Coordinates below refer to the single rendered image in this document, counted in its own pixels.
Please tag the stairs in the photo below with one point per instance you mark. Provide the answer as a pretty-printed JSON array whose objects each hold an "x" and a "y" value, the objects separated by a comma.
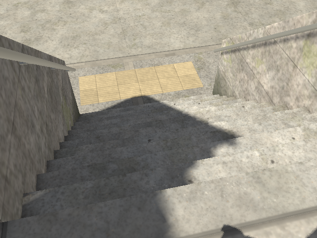
[{"x": 127, "y": 151}]

